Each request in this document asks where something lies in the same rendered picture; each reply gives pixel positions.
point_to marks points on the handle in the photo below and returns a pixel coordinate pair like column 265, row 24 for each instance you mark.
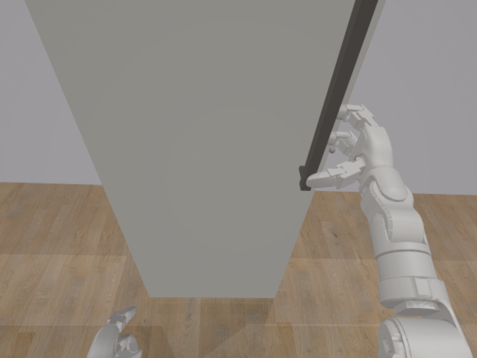
column 351, row 46

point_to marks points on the robot left hand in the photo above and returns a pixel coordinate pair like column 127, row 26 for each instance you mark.
column 107, row 342

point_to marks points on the robot right upper arm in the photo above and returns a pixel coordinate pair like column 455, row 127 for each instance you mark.
column 405, row 337

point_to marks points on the fridge door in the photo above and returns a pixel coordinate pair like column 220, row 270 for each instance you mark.
column 197, row 115

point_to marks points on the right robot forearm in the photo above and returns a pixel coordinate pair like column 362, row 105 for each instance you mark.
column 408, row 281

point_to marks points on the robot right hand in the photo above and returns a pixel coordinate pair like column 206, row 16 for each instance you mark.
column 373, row 148

